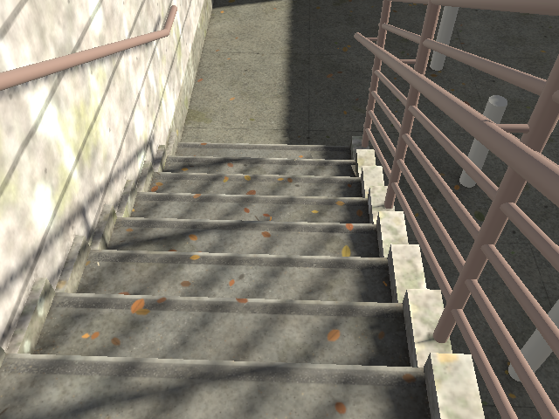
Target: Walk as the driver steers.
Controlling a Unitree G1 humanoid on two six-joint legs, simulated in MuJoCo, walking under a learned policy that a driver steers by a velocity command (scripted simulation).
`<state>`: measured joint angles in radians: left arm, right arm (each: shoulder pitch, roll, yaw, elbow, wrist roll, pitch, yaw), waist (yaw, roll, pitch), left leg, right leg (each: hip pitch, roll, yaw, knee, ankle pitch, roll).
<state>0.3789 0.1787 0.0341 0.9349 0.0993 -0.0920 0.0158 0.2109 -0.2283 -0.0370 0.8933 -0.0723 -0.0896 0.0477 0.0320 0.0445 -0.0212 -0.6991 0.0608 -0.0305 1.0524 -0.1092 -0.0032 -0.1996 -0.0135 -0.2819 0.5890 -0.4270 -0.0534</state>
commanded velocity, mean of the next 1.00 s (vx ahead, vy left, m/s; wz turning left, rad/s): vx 0.03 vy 0.00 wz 0.26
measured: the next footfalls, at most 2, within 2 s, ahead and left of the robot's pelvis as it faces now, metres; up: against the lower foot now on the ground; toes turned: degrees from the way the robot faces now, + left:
left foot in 0.14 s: +0.08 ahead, +0.13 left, +0.00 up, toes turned +14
right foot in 0.60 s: +0.30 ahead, -0.08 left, -0.16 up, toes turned +12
